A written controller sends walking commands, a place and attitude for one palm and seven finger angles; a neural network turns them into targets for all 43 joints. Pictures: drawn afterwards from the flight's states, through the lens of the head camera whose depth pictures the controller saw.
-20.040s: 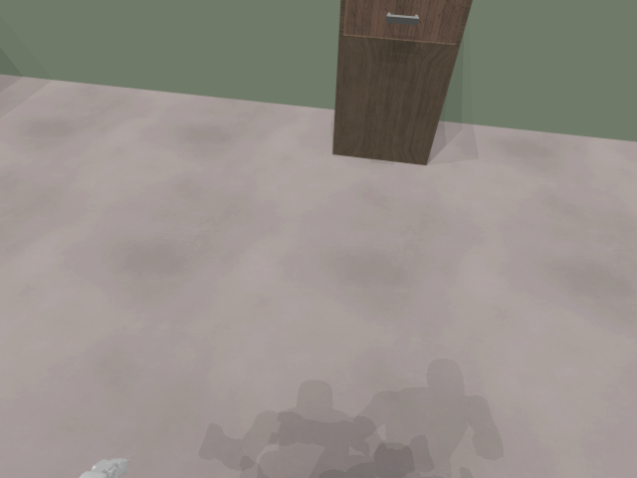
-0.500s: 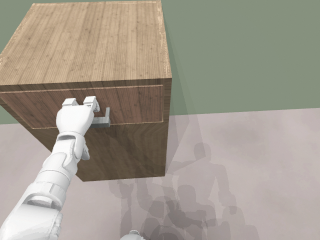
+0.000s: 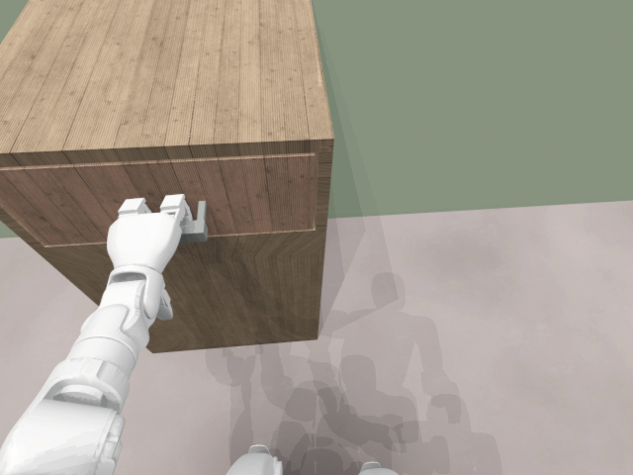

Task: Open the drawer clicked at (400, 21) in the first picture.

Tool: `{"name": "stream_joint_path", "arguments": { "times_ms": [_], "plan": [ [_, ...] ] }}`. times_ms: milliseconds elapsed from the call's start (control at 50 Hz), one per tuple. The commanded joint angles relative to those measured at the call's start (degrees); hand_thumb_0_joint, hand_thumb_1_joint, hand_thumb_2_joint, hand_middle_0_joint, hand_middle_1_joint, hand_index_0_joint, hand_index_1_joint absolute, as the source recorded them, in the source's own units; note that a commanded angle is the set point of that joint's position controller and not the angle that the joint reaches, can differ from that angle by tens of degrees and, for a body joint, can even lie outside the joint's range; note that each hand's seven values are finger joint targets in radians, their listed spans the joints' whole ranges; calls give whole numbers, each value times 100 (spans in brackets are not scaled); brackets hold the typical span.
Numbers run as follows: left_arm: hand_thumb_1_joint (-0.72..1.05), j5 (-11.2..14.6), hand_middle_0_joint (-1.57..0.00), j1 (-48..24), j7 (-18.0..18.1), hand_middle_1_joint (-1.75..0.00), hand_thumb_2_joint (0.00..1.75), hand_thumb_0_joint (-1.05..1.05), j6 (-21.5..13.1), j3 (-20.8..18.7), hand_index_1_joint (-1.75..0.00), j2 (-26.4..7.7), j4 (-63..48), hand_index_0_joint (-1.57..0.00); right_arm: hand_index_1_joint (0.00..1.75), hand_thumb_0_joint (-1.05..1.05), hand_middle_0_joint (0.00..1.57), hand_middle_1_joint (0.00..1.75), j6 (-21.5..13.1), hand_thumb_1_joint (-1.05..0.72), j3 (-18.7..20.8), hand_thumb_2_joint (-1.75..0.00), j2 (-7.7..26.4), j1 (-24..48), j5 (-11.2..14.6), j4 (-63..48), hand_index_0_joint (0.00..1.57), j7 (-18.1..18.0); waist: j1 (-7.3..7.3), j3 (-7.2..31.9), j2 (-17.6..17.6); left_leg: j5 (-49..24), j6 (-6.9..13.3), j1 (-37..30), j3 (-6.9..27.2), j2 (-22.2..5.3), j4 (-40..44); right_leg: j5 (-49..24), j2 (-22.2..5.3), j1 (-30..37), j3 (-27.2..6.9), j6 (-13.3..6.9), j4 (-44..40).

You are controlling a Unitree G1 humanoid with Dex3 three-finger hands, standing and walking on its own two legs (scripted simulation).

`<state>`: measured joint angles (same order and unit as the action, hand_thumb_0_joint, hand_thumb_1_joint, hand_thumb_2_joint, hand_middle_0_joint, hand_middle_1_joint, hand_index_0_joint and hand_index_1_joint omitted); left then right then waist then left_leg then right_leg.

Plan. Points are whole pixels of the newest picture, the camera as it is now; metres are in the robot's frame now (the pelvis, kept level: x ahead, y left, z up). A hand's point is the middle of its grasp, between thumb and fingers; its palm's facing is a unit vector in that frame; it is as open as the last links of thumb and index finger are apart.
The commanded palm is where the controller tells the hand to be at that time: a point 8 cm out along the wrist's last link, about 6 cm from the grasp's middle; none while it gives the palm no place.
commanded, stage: lower the fingers behind the handle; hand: left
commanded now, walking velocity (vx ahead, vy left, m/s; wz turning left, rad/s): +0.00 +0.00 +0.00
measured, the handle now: (164, 221) +0.47 +0.23 -0.01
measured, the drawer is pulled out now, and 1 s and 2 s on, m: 0.00 0.00 0.05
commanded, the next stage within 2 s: close the thumb around the handle in 0.58 s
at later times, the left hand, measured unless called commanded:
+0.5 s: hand (164, 259) +0.42 +0.23 -0.03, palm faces -0.04 -0.05 -1.00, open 13.8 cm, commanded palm +0.40 +0.22 +0.03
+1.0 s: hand (166, 258) +0.42 +0.22 -0.03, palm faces -0.04 -0.04 -1.00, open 10.9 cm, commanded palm +0.39 +0.21 +0.03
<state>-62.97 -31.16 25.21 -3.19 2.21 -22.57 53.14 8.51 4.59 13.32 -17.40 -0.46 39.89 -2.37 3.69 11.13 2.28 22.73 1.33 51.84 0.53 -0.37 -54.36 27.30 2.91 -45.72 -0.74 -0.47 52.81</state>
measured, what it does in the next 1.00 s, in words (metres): stands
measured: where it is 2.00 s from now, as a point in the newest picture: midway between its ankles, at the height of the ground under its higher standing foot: outside the picture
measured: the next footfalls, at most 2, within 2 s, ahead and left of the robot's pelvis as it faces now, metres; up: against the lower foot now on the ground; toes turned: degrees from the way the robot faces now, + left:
none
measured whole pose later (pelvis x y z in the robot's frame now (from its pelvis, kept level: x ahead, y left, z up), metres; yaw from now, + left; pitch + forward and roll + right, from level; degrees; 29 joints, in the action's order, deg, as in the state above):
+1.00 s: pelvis +0.00 +0.00 -0.01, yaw +0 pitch +21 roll -2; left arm -62.8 -32.3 26.7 0.0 3.4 -21.4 54.0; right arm 8.6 4.3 12.7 -16.7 -0.7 39.7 -1.6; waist 3.7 11.7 2.7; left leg 23.4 1.3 53.8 0.6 -0.6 -56.2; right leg 27.9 3.1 -47.6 -0.6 -0.5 54.5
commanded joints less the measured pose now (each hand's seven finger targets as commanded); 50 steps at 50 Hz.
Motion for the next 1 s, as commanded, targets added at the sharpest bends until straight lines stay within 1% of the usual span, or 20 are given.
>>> {"name": "stream_joint_path", "arguments": {
  "times_ms": [0, 60, 120, 180, 260, 280, 320, 360, 380, 400, 440, 480, 580, 660, 680, 780, 860, 880, 960, 980],
  "plan": [
    [-50, -86, -30, -2280, 505, -120, 30, 0, 54, -420, -120, -1226, -1042, -30, 30, 0, 20, 30, -134, -90, 265, -90, 862, -372, -49, -408, 20, 10, 89, 2103, 231, -1879, 116, -2116, -30, 90, 267, -1817, 131, 75, 219, -189, -542],
    [-50, -84, -30, -2286, 572, -120, 30, 0, 185, -441, -120, -1242, -960, -30, 30, 0, 20, 30, -131, -90, 262, -90, 874, -391, -56, -376, 20, 28, 82, 2300, 278, -1977, 103, -2182, -7, 90, 207, -1877, 148, 51, 235, -192, -469],
    [-50, -30, -30, -2295, 509, -120, 30, 0, 432, -194, -120, -1011, -582, -30, 30, 0, 20, 30, -112, -90, 233, -90, 891, -430, -42, -368, 20, 30, 183, 2004, 26, -1708, 119, -1940, -30, 101, 255, -1732, 151, 66, 255, -172, -552],
    [-50, 16, -30, -2268, 384, -120, 30, 0, 491, -246, -120, -1114, -552, -30, 30, 0, 20, 30, -96, -90, 218, -90, 901, -458, -36, -390, 20, 8, 130, 2168, 131, -1810, 117, -2066, -36, 91, 276, -1818, 149, 144, 246, -179, -539],
    [-50, 32, -30, -2102, 218, -120, 30, 0, 358, -213, -120, -1027, -758, -30, 30, 0, 20, 30, -82, -90, 218, -90, 853, -436, -23, -430, 20, -5, 98, 2248, 163, -1979, 122, -2233, -40, 71, 273, -1951, 157, 188, 238, -173, -563],
    [-50, 33, -30, -1900, 201, -120, 30, 0, 330, -242, -120, -1021, -676, -30, 30, 0, 20, 30, -75, -90, 215, -90, 853, -441, -31, -451, 20, -20, 82, 2104, -3, -1941, 129, -2137, -45, 75, 273, -1945, 159, 224, 243, -177, -580],
    [-50, 17, -30, -2058, 197, -120, 30, 0, 238, -84, -120, -878, -756, -30, 30, 0, 20, 30, -91, -90, 208, -90, 836, -422, -28, -448, 20, -26, 151, 1929, 28, -1765, 130, -2026, -33, 67, 293, -1797, 149, 113, 246, -172, -594],
    [-50, -33, -30, -2018, 246, -120, 30, 0, 145, -306, -120, -1144, -831, -30, 30, 0, 20, 30, -100, -90, 199, -90, 843, -402, -24, -466, 20, -25, 54, 1981, 120, -1763, 118, -2033, -15, 68, 300, -1724, 145, 78, 240, -190, -546],
    [-50, -11, -30, -1921, 267, -120, 30, 0, 148, -181, -120, -935, -793, -30, 30, 0, 20, 30, -106, -90, 208, -90, 825, -407, -34, -488, 20, -15, 74, 1930, 145, -1723, 123, -2046, -21, 75, 292, -1671, 154, 38, 256, -199, -564],
    [-50, -24, -30, -2066, 312, -120, 30, 0, 120, -209, -120, -983, -881, -30, 30, 0, 20, 30, -118, -90, 210, -90, 826, -411, -32, -468, 20, -1, 87, 1956, 165, -1722, 121, -2035, -22, 62, 288, -1658, 146, 7, 261, -195, -550],
    [-50, -40, -30, -2076, 378, -120, 30, 0, 151, -340, -120, -1123, -844, -30, 30, 0, 20, 30, -117, -90, 216, -90, 846, -405, -46, -439, 20, 10, 69, 1970, 204, -1760, 110, -2034, 20, 61, 264, -1635, 149, -23, 271, -215, -505],
    [-50, -43, -30, -2033, 446, -120, 30, 0, 191, -225, -120, -927, -862, -30, 30, 0, 20, 30, -120, -90, 241, -90, 839, -414, -51, -460, 20, 33, 84, 1997, 173, -1774, 104, -2128, 20, 52, 259, -1617, 165, -90, 297, -209, -509],
    [-50, -15, -30, -2164, 506, -120, 30, 0, 382, -164, -120, -852, -803, -30, 30, 0, 20, 30, -106, -90, 253, -90, 857, -427, -52, -407, 20, 62, 125, 2127, 137, -1859, 97, -2252, 31, 43, 263, -1670, 171, -63, 310, -199, -515],
    [-50, -1, -30, -2114, 416, -120, 30, 0, 459, -211, -120, -978, -789, -30, 30, 0, 20, 30, -82, -90, 224, -90, 859, -397, -27, -424, 20, 43, 77, 2193, 179, -1882, 104, -2227, -11, 74, 313, -1806, 162, 136, 265, -189, -564],
    [-44, 0, -30, -2111, 396, -121, 32, 0, 463, -234, -121, -1026, -762, -30, 30, 0, 20, 30, -77, -90, 225, -90, 871, -413, -31, -413, 20, 23, 114, 2111, 34, -1857, 118, -2184, -11, 58, 308, -1829, 160, 168, 258, -182, -579],
    [-16, 7, -32, -2052, 281, -124, 44, 0, 363, -185, -124, -999, -739, -32, 30, 0, 20, 30, -89, -90, 202, -90, 852, -406, -16, -440, 20, -12, 108, 1944, 79, -1812, 124, -2100, -18, 71, 329, -1806, 150, 146, 249, -194, -598],
    [6, -25, -34, -2022, 305, -126, 54, 0, 233, -178, -126, -931, -888, -34, 30, 0, 20, 30, -106, -90, 221, -90, 824, -391, -27, -460, 20, 11, 70, 2110, 155, -1926, 106, -2194, 0, 64, 287, -1843, 149, 93, 260, -197, -533],
    [12, -11, -34, -1971, 316, -127, 56, 0, 232, -54, -127, -734, -876, -34, 30, 0, 20, 30, -111, -90, 241, -90, 814, -386, -41, -469, 20, 16, 126, 1999, 131, -1931, 110, -2220, -1, 56, 269, -1844, 158, 32, 274, -199, -551],
    [34, -52, -36, -2139, 410, -129, 66, 0, 218, -140, -129, -838, -1064, -36, 30, 0, 20, 30, -104, -90, 250, -90, 823, -380, -49, -433, 20, 53, 90, 2236, 258, -2050, 88, -2326, 31, 41, 233, -1874, 155, -26, 278, -203, -464],
    [40, -32, -36, -1925, 427, -130, 68, 0, 268, -88, -130, -700, -944, -36, 30, 0, 20, 30, -105, -90, 268, -90, 811, -381, -60, -453, 20, 61, 85, 2147, 204, -2067, 96, -2314, 1, 56, 221, -1926, 168, 24, 278, -207, -498]
  ]
}}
